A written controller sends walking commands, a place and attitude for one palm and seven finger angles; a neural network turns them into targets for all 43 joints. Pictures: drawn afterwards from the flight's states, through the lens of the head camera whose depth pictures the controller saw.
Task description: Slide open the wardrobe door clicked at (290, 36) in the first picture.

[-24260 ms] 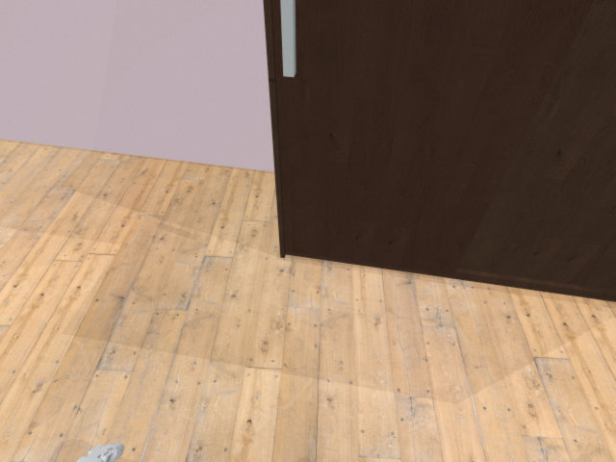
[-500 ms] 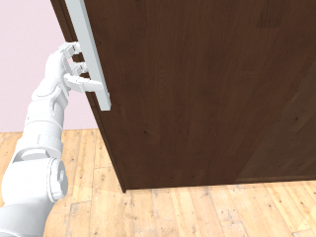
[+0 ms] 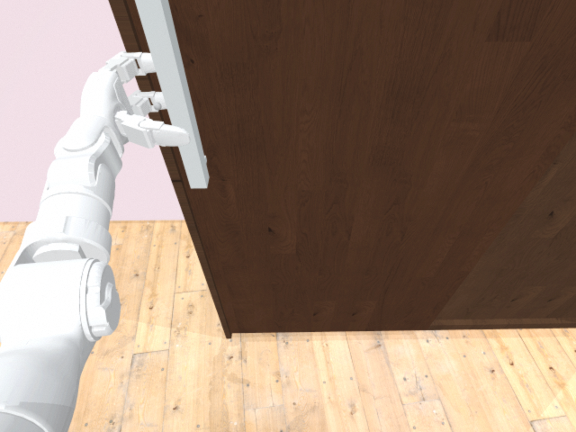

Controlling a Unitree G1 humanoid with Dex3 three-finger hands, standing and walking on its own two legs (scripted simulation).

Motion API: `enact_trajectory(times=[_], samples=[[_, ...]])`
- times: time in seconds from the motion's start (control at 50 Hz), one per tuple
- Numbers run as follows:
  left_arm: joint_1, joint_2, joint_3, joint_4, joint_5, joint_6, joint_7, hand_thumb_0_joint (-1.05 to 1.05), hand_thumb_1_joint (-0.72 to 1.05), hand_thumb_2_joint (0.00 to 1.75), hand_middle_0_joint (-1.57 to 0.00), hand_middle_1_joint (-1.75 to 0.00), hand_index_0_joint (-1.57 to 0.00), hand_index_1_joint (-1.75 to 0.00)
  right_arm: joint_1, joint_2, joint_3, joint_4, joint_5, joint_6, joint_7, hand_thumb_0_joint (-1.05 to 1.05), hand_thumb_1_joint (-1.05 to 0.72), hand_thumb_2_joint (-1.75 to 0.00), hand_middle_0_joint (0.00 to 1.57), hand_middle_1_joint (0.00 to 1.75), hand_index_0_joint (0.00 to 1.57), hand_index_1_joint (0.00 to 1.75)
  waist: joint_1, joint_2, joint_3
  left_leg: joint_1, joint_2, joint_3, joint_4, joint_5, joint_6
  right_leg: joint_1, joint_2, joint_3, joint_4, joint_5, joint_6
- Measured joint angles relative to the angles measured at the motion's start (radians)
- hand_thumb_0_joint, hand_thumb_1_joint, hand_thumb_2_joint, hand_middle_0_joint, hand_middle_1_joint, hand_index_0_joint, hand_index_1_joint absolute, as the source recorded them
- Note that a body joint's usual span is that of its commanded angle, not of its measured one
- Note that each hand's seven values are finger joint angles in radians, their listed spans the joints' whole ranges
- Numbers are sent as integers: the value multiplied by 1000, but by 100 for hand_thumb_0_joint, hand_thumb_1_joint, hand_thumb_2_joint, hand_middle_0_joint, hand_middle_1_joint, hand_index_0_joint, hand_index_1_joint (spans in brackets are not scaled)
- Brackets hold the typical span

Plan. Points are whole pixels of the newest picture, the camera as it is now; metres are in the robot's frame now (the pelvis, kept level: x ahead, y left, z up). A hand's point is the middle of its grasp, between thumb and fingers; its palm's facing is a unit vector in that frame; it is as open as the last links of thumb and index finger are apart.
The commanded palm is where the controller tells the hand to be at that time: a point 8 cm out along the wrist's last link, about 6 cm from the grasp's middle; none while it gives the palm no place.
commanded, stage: slide the fingers in behind the handle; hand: left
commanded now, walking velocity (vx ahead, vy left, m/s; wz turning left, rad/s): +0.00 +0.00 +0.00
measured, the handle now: (180, 87) +0.52 +0.14 +0.23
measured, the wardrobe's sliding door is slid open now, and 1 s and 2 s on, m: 0.00 0.00 0.00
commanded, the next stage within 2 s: grip the handle and tug to test in 1.72 s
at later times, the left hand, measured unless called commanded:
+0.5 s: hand (166, 117) +0.46 +0.15 +0.22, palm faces -0.01 -1.00 +0.01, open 14.0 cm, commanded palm +0.43 +0.20 +0.22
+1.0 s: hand (190, 110) +0.47 +0.12 +0.22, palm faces -0.02 -1.00 +0.02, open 14.0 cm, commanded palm +0.44 +0.17 +0.22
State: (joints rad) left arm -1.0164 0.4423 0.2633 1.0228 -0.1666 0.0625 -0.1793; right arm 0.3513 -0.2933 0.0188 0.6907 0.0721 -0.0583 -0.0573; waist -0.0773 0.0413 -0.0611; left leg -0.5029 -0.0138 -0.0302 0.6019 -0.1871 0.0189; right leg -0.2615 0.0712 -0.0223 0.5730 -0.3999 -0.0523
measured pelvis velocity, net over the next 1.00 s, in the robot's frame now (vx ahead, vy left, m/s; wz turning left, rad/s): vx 0.01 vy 0.00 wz -0.03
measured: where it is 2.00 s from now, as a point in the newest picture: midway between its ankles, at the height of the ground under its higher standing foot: outside the picture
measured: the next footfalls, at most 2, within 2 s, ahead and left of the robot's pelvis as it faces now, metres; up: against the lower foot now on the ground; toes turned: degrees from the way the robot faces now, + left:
none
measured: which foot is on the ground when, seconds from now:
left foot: down 0.00-1.00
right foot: down 0.00-1.00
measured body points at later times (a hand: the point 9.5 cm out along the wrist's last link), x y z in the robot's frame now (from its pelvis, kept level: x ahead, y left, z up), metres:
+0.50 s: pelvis +0.00 +0.00 +0.00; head +0.00 -0.01 +0.45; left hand +0.45 +0.21 +0.22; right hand +0.10 -0.26 -0.11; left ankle +0.07 +0.11 -0.72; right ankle -0.07 -0.09 -0.72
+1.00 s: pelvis +0.01 +0.00 +0.00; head +0.01 -0.02 +0.45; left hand +0.46 +0.18 +0.22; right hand +0.09 -0.26 -0.12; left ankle +0.07 +0.11 -0.72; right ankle -0.07 -0.09 -0.72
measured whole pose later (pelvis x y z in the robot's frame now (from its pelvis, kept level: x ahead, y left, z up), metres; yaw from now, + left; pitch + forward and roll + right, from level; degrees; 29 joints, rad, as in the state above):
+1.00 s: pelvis +0.01 +0.00 +0.00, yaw -1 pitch +3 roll +0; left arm -0.85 0.31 0.24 0.76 -0.18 0.14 -0.09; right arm 0.35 -0.27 0.02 0.68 0.07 -0.03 -0.04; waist -0.06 0.05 -0.08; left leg -0.43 -0.01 0.00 0.57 -0.20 0.02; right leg -0.20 0.06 0.01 0.55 -0.41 -0.05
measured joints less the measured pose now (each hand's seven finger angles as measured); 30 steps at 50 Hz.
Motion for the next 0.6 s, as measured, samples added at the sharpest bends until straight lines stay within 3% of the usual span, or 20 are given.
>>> enact_trajectory(times=[0.18,0.36,0.6], samples=[[63,-33,16,-62,-14,-12,-4,-1,-50,30,-32,-121,-31,-121,17,6,5,-6,3,-3,6,1,-90,-90,20,30,20,30,-2,5,-13,17,4,18,-5,-4,3,10,-1,18,-1,1,3],[167,-70,11,-192,-17,39,26,-1,-50,30,-30,-120,-30,-120,9,12,7,-29,10,7,7,1,-90,-90,20,30,20,30,10,8,-20,56,5,29,-15,-11,5,47,-2,31,-14,0,4],[130,-92,-44,-217,-24,72,50,-1,-50,30,-30,-120,-28,-119,-47,10,6,-28,9,-3,-2,1,-90,-90,20,30,20,30,28,3,-3,55,-2,9,-20,0,2,53,-4,10,-22,5,2]])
